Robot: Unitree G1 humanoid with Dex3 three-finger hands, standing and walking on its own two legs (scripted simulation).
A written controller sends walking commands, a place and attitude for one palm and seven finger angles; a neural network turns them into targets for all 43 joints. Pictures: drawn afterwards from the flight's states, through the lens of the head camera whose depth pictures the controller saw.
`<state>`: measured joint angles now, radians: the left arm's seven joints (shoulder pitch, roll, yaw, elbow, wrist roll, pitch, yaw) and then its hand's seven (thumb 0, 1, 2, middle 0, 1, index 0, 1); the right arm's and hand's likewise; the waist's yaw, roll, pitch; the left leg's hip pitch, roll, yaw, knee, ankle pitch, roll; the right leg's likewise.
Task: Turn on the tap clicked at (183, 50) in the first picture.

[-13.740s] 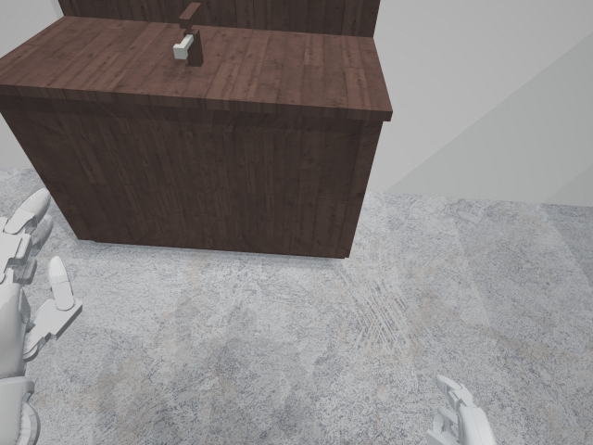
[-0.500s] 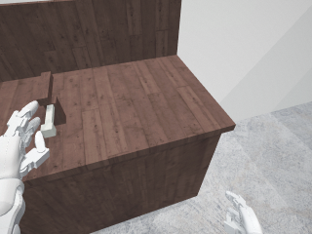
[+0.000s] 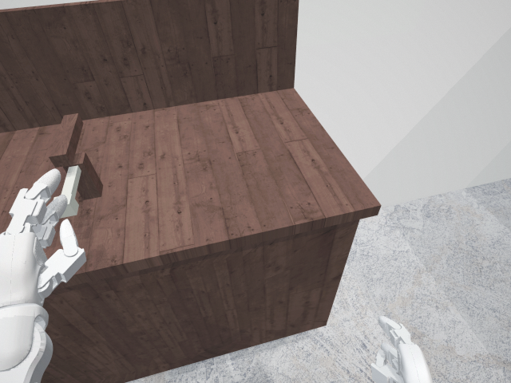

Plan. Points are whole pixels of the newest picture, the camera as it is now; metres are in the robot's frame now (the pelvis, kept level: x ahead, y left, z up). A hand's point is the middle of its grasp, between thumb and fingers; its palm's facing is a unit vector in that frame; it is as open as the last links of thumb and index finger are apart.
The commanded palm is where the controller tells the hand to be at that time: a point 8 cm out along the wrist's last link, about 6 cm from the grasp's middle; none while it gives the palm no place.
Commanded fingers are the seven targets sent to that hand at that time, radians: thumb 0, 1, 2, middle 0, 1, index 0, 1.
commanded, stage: turn the palm inward beside the body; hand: left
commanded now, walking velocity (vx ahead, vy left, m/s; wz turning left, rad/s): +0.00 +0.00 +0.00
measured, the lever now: (65, 206) +0.34 +0.37 +0.10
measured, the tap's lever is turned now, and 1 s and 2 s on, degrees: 0 0 0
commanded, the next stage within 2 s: reach beside the lever's end, fingers flat in 1.46 s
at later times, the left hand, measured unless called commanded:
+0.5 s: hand (60, 275) +0.19 +0.26 +0.16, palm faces +0.49 -0.85 -0.19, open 7.4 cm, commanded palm +0.14 +0.30 +0.17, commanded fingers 0.00 0.90 0.90 -0.20 -0.30 -0.20 -0.30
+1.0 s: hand (55, 302) +0.17 +0.25 +0.15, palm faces +0.52 -0.85 -0.12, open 7.4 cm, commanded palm +0.11 +0.29 +0.16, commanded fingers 0.00 0.90 0.90 -0.20 -0.30 -0.20 -0.30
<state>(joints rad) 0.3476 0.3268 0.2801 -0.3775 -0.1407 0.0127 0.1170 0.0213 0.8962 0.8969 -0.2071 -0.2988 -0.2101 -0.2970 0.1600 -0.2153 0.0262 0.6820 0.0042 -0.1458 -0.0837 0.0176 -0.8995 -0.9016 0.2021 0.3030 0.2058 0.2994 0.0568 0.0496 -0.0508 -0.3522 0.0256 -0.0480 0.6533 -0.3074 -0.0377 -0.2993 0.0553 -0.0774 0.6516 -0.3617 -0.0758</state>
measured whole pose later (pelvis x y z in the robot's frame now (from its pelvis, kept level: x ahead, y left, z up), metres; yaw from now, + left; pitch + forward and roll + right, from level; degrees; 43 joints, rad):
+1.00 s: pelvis -0.01 +0.02 +0.00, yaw +2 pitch -1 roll +0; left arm 0.53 0.21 0.20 -0.53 -0.20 0.09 0.22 0.02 0.90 0.90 -0.20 -0.30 -0.20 -0.30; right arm 0.19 -0.23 0.05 0.65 0.02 -0.26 -0.09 0.02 -0.90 -0.90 0.20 0.30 0.21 0.30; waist 0.08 0.05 -0.06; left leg -0.36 -0.01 -0.06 0.69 -0.31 -0.02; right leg -0.29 0.02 -0.09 0.67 -0.36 -0.05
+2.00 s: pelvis +0.01 +0.00 +0.00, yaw +1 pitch +0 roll +0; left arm 0.35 0.24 0.32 -0.29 -0.26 0.11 0.16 0.02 0.90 0.90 -0.20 -0.30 -0.20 -0.30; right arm 0.20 -0.24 0.03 0.68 0.03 -0.23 -0.11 0.02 -0.90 -0.90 0.20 0.30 0.20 0.30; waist 0.07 0.05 -0.07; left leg -0.33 0.01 -0.06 0.62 -0.30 -0.04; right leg -0.27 0.04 -0.09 0.62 -0.37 -0.07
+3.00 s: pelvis +0.00 +0.03 +0.00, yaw +1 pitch +3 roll -1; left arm 0.00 0.30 0.42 0.16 -0.21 -0.05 0.13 0.02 0.90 0.90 -0.16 -0.19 -0.17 -0.19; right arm 0.18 -0.24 0.03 0.71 0.02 -0.20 -0.10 0.02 -0.90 -0.90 0.20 0.30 0.21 0.30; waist 0.03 0.03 -0.04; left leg -0.43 -0.01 -0.05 0.67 -0.30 0.00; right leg -0.36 0.02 -0.08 0.64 -0.35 -0.04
